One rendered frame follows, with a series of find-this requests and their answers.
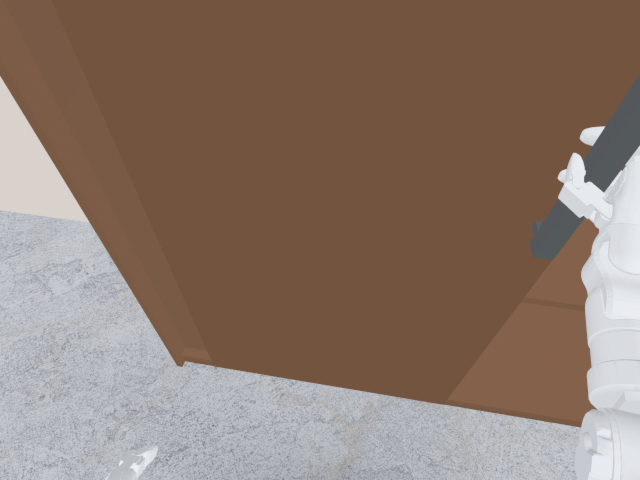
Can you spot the wardrobe door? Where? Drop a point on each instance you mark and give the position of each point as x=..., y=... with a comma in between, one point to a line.
x=344, y=190
x=49, y=45

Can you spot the right robot hand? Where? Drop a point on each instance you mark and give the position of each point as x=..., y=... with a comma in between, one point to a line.
x=584, y=199

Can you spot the left robot hand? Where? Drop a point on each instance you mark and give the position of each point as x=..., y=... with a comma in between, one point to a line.
x=133, y=463

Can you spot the handle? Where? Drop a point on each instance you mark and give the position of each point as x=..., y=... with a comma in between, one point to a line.
x=614, y=147

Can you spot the robot right forearm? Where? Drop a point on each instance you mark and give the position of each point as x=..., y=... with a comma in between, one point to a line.
x=611, y=276

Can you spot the robot right upper arm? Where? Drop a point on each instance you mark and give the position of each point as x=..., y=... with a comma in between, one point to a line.
x=609, y=446

